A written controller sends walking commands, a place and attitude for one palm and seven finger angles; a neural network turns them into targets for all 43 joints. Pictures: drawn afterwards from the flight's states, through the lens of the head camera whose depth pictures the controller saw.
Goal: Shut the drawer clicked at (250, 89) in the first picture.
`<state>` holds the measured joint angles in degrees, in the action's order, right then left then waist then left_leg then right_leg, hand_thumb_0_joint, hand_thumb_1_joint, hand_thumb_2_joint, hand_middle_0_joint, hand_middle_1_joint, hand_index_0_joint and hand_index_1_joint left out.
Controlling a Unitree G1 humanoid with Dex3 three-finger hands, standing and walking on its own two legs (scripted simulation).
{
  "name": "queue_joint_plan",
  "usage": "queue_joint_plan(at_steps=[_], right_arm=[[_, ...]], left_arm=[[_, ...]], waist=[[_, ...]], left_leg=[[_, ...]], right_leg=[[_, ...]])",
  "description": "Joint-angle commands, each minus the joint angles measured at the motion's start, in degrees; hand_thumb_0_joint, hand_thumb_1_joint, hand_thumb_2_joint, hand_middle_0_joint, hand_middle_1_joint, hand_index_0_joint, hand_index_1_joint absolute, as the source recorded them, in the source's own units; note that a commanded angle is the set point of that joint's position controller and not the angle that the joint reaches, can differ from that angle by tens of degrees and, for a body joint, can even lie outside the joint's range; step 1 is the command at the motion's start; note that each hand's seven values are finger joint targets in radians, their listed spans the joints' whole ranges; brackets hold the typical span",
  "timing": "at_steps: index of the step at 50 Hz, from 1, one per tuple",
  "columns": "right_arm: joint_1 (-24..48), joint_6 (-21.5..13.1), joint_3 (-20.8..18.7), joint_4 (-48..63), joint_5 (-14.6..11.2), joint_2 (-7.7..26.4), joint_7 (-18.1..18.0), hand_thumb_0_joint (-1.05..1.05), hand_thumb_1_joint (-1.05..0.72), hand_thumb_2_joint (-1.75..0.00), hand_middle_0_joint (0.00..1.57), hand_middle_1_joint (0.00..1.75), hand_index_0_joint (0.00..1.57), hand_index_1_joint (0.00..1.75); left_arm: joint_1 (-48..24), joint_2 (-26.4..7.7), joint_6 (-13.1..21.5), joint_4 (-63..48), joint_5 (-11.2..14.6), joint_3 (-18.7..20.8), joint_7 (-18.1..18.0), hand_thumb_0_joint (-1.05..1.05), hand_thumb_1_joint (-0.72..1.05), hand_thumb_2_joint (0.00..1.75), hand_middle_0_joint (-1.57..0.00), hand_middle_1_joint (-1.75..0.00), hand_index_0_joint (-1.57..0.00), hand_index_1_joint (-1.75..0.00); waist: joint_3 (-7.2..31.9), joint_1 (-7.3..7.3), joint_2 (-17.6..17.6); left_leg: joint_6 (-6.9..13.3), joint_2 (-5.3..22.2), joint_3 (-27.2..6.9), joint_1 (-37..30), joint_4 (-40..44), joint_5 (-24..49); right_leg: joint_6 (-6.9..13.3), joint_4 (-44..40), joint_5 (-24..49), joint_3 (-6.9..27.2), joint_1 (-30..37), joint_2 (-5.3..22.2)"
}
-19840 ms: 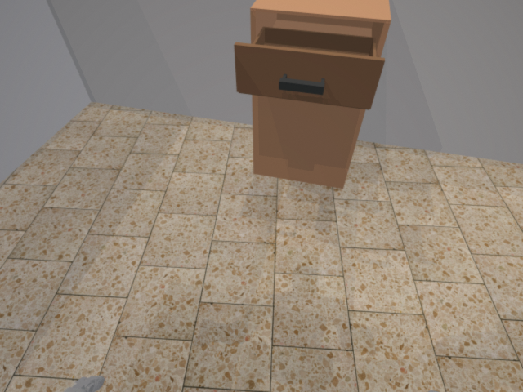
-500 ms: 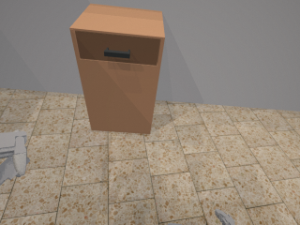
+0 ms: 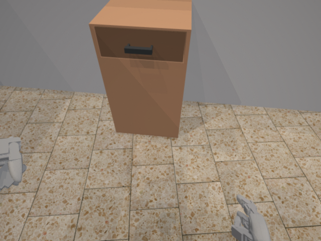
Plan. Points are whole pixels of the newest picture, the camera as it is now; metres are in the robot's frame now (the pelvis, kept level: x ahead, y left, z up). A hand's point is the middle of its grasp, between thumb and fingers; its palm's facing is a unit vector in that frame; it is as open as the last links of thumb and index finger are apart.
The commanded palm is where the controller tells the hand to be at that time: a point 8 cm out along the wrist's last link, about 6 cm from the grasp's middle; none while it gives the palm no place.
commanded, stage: stop stepping back and stand still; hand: left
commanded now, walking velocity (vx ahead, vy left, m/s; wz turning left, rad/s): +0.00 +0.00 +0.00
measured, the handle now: (139, 48) +0.97 +0.15 +0.00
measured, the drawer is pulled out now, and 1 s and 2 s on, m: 0.00 0.00 0.00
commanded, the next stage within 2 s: let the arm hang, fingers relaxed in 0.32 s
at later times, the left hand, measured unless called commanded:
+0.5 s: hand (45, 181) +0.22 +0.26 +0.09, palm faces +0.18 -0.83 -0.52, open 3.2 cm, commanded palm none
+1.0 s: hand out of the picture -0.06 +0.22 -0.15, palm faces +0.04 -0.97 -0.26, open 5.3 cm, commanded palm none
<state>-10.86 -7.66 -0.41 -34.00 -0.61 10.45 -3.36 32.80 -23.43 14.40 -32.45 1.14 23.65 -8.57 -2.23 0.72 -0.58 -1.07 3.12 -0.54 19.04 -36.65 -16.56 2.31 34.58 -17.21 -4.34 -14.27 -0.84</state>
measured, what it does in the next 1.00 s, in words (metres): stands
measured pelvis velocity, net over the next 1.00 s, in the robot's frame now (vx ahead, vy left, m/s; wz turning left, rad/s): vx -0.02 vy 0.02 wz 0.02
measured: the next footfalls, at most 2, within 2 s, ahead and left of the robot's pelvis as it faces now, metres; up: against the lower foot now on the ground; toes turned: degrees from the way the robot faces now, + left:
none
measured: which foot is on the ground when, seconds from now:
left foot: down 0.00-1.00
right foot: down 0.00-1.00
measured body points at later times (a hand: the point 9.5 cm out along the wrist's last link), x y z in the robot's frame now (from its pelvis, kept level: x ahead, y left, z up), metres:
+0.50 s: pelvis +0.01 +0.02 +0.01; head +0.01 -0.01 +0.46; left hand +0.20 +0.30 +0.12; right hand +0.18 -0.23 -0.09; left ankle +0.03 +0.12 -0.73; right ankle +0.01 -0.09 -0.73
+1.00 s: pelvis -0.02 +0.02 +0.01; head +0.00 +0.02 +0.46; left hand -0.06 +0.28 -0.13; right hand -0.02 -0.21 -0.15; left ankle +0.03 +0.12 -0.73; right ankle +0.01 -0.09 -0.73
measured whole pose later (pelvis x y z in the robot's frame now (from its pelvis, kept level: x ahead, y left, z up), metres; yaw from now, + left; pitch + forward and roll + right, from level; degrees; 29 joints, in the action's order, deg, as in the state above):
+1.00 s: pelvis -0.02 +0.02 +0.01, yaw +1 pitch -1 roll -1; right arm -18.5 1.9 -0.5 -60.4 0.7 10.0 -1.0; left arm 20.5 -12.7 -1.7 62.3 -0.6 0.8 -0.9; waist -3.0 -0.5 -1.5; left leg 1.4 0.0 1.1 15.8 -26.2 -9.6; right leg 1.1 24.6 -11.3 -4.8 -12.6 0.2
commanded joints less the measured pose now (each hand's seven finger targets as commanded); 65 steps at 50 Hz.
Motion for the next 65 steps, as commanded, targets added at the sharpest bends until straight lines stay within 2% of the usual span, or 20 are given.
queue_joint_plan(at_steps=[1,4,6,8,9,11,16,20,21,22,24,26,28,30,34,38,41,48,51,65], right_arm=[[3.13,-0.91,-2.75,6.96,-0.12,6.85,0.38,0.00,-0.90,-0.90,0.20,0.30,0.20,0.30],[4.28,-0.91,-1.38,7.16,0.11,5.92,-0.22,0.00,-0.90,-0.90,0.20,0.30,0.20,0.30],[4.22,-1.15,-1.54,7.16,0.42,6.71,-0.78,0.00,-0.90,-0.90,0.20,0.30,0.20,0.30],[4.64,-1.45,-2.26,7.96,0.26,8.27,-1.34,0.00,-0.90,-0.90,0.20,0.30,0.20,0.30],[4.40,-1.51,-2.20,8.28,0.03,8.56,-1.21,0.00,-0.90,-0.90,0.20,0.30,0.20,0.30],[4.31,-1.57,-1.37,7.87,0.39,7.18,-1.14,0.00,-0.90,-0.90,0.20,0.30,0.20,0.30],[3.85,-1.22,-1.87,8.01,-0.04,7.45,-0.58,0.00,-0.90,-0.90,0.20,0.30,0.20,0.30],[4.48,0.05,-1.95,8.24,-0.12,7.43,-0.48,0.00,-0.90,-0.90,0.20,0.30,0.20,0.30],[7.25,-2.61,-4.80,-6.37,-0.11,18.13,4.66,0.00,-0.90,-0.90,0.20,0.30,0.20,0.30],[2.47,1.17,-4.73,-5.17,-0.59,14.66,4.61,0.00,-0.90,-0.90,0.20,0.30,0.20,0.30],[1.42,2.82,-3.62,-4.91,0.21,12.98,4.29,0.00,-0.90,-0.90,0.20,0.30,0.20,0.30],[2.18,4.08,-2.65,-4.78,1.10,13.00,4.09,0.00,-0.90,-0.90,0.20,0.30,0.20,0.30],[1.97,5.10,-2.36,-5.71,1.59,12.73,3.87,0.00,-0.90,-0.90,0.20,0.30,0.20,0.30],[1.55,6.14,-1.75,-7.75,2.05,11.82,3.68,0.00,-0.90,-0.90,0.20,0.30,0.20,0.30],[1.77,7.01,-0.65,-11.84,2.15,10.17,3.29,0.00,-0.90,-0.90,0.20,0.30,0.20,0.30],[-1.33,7.72,-0.71,-16.12,1.91,8.62,2.61,0.00,-0.90,-0.90,0.20,0.30,0.20,0.30],[-4.05,8.06,-1.02,-18.87,1.86,7.65,2.32,0.00,-0.90,-0.90,0.20,0.30,0.20,0.30],[-8.83,8.13,-1.64,-23.62,1.51,7.18,1.91,0.00,-0.90,-0.90,0.20,0.30,0.20,0.30],[-10.07,8.14,-1.45,-25.37,1.61,5.73,1.79,0.00,-0.90,-0.90,0.20,0.30,0.20,0.30],[-10.34,7.13,-0.86,-28.82,1.55,2.05,1.41,0.00,-0.90,-0.90,0.20,0.30,0.20,0.30]], left_arm=[[2.42,-6.11,1.39,-8.31,1.03,4.10,-0.20,0.00,0.90,0.90,-1.40,-1.60,-1.40,-1.60],[3.58,-6.10,1.69,-8.70,0.85,4.05,-0.65,0.00,0.90,0.90,-1.40,-1.60,-1.40,-1.60],[3.69,-6.40,1.95,-10.61,1.04,4.11,-0.93,0.00,0.90,0.90,-1.40,-1.60,-1.40,-1.60],[2.02,-7.45,2.04,-13.80,0.87,3.69,-1.01,0.00,0.90,0.90,-1.40,-1.60,-1.40,-1.60],[2.42,-7.61,2.05,-14.45,0.83,3.66,-0.88,0.00,0.90,0.90,-1.40,-1.60,-1.40,-1.60],[1.78,-8.18,1.91,-14.77,0.36,4.39,-0.95,0.00,0.90,0.90,-1.40,-1.60,-1.40,-1.60],[5.00,-7.08,1.66,-11.83,1.01,4.26,-0.89,0.00,0.90,0.90,-1.40,-1.60,-1.40,-1.60],[7.59,-6.51,0.91,-8.70,1.80,4.59,-0.65,0.00,0.90,0.90,-1.40,-1.60,-1.40,-1.60],[-4.69,-2.36,-7.42,37.10,-4.41,-17.59,7.53,0.00,0.90,0.90,-1.40,-1.60,-1.40,-1.60],[-5.21,-0.59,-11.49,37.80,-3.23,-15.86,8.46,0.00,0.90,0.90,-1.36,-1.56,-1.36,-1.56],[-7.26,1.49,-12.59,40.10,-3.22,-16.90,8.77,0.00,0.90,0.90,-1.28,-1.47,-1.28,-1.47],[-11.62,0.80,-13.00,45.69,-3.29,-17.83,8.76,0.00,0.90,0.90,-1.20,-1.38,-1.20,-1.38],[-15.59,0.05,-13.40,52.23,-3.35,-18.55,8.53,0.00,0.90,0.90,-1.12,-1.30,-1.12,-1.30],[-17.45,1.01,-14.10,59.31,-2.91,-19.66,8.19,0.00,0.90,0.90,-1.04,-1.21,-1.04,-1.21],[-16.16,2.49,-14.88,71.22,-2.24,-21.18,7.70,0.00,0.90,0.90,-0.88,-1.04,-0.88,-1.04],[-14.39,3.21,-14.56,80.04,-1.92,-21.25,7.52,0.00,0.90,0.90,-0.72,-0.86,-0.72,-0.86],[-14.45,3.68,-14.44,84.58,-1.93,-21.40,7.66,0.00,0.90,0.90,-0.60,-0.73,-0.60,-0.73],[-13.74,4.73,-14.20,91.19,-1.91,-21.85,7.41,0.00,0.90,0.90,-0.32,-0.43,-0.32,-0.43],[-13.12,6.05,-14.38,92.89,-1.89,-21.93,7.23,0.00,0.90,0.90,-0.20,-0.30,-0.20,-0.30],[-12.66,9.19,-13.82,95.59,-1.76,-21.97,6.63,0.00,0.90,0.90,-0.20,-0.30,-0.20,-0.30]], waist=[[2.85,0.06,9.58],[5.60,0.29,6.65],[8.26,-0.06,2.96],[9.83,-0.82,-3.98],[9.20,-1.40,-4.65],[7.69,-0.88,-8.97],[9.36,-0.49,-1.51],[7.78,-0.25,0.69],[4.46,1.67,0.15],[8.26,1.13,-0.68],[7.54,0.24,1.40],[5.14,-0.33,9.13],[4.54,0.06,13.83],[3.80,0.29,10.10],[3.17,-1.31,-5.53],[3.14,-1.24,-10.24],[2.90,-0.76,-8.09],[-1.22,-0.26,1.13],[-2.82,-0.20,1.31],[-2.02,-0.66,-0.32]], left_leg=[[1.19,-1.34,0.90,6.05,-11.45,-5.23],[1.77,-1.24,2.27,0.69,3.88,-0.24],[2.80,-0.06,1.04,-8.52,13.31,13.55],[4.86,6.62,-5.35,-14.78,13.61,25.46],[5.42,7.59,-5.88,-14.40,13.60,26.46],[4.59,6.11,-4.62,-11.26,13.83,29.53],[2.29,1.97,-0.42,-7.66,10.28,20.09],[1.95,1.28,-0.17,-6.65,11.27,13.80],[2.40,2.79,-1.44,-3.06,1.60,19.01],[2.16,2.99,-1.71,-5.72,3.73,15.14],[3.80,4.24,-4.05,-2.19,5.73,10.66],[5.07,3.68,-5.67,0.69,6.37,8.96],[4.48,1.97,-4.92,-0.56,5.85,9.51],[4.14,1.36,-4.41,-2.59,6.95,10.53],[4.31,2.88,-6.68,0.24,14.55,5.99],[3.56,2.15,-6.02,-0.31,16.39,-1.39],[3.53,1.97,-5.75,-0.67,17.41,-6.01],[3.92,2.36,-5.26,-3.41,17.55,-3.84],[3.97,2.48,-5.10,-3.18,18.26,-4.59],[3.49,2.41,-4.05,-4.33,18.68,3.89]], right_leg=[[4.65,-20.34,6.68,21.30,2.74,16.39],[3.67,-11.98,22.77,12.51,7.44,12.74],[-0.15,-7.79,22.13,8.36,6.58,8.15],[-2.91,-4.53,15.25,5.75,1.90,4.35],[-3.44,-4.80,11.09,5.43,1.39,3.43],[-2.79,-5.48,13.90,3.68,3.75,2.89],[-1.46,-10.53,24.85,8.00,9.32,5.52],[-1.28,-13.20,19.00,8.67,6.93,6.03],[0.26,-4.85,25.17,5.51,-2.20,10.50],[0.53,-6.40,19.68,8.14,-3.47,9.62],[-0.27,-5.70,8.84,5.78,-4.24,7.78],[-0.02,-6.64,6.53,6.43,-3.52,6.92],[1.28,-8.44,6.82,8.23,-3.47,8.17],[1.73,-8.98,5.42,8.42,-4.23,8.52],[-0.21,-9.83,0.23,7.11,1.57,5.82],[0.71,-13.22,-1.37,7.26,3.26,5.81],[1.10,-15.47,-3.60,7.55,2.87,6.01],[1.12,-17.66,-6.02,7.25,-1.60,6.25],[0.86,-17.57,-7.00,7.17,-2.83,6.20],[0.21,-15.69,2.02,6.36,0.72,6.44]])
